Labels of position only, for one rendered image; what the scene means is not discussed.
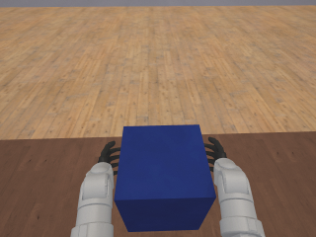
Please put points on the robot right forearm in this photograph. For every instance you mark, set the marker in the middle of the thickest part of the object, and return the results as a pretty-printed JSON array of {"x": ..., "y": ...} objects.
[{"x": 238, "y": 214}]

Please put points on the robot left hand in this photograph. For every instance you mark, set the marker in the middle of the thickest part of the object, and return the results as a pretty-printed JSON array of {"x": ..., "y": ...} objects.
[{"x": 106, "y": 155}]

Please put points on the robot right hand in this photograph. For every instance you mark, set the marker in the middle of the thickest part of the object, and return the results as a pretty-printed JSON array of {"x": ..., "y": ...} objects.
[{"x": 217, "y": 154}]

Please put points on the robot left forearm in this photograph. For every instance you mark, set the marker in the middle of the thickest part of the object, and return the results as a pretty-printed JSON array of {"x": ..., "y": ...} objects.
[{"x": 95, "y": 203}]

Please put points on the carton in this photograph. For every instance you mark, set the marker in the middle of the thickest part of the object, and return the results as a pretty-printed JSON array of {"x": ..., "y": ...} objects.
[{"x": 164, "y": 181}]

